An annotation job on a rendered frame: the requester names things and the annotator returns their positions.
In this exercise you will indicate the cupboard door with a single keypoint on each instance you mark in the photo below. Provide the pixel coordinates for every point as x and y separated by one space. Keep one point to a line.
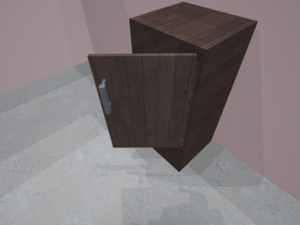
149 95

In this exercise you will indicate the handle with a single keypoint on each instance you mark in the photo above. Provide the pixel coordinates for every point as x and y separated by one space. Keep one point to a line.
104 97

